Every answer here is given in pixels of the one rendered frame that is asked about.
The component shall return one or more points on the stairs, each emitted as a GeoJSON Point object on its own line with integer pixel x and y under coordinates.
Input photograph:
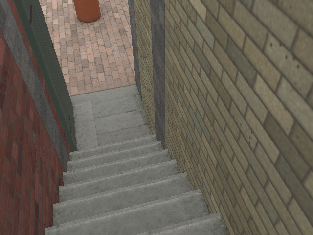
{"type": "Point", "coordinates": [138, 220]}

